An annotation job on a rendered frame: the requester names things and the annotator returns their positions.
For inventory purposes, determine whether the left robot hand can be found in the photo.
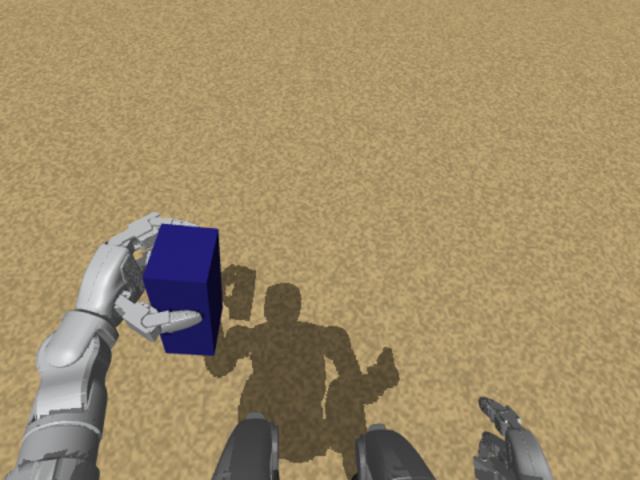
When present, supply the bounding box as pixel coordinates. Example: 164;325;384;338
75;212;202;342

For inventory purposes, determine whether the carton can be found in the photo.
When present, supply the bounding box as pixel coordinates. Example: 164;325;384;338
142;224;223;356

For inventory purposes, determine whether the right robot hand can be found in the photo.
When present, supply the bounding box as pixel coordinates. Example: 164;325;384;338
473;397;553;480

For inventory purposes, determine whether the left robot arm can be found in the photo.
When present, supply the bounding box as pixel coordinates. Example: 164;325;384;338
5;310;119;480

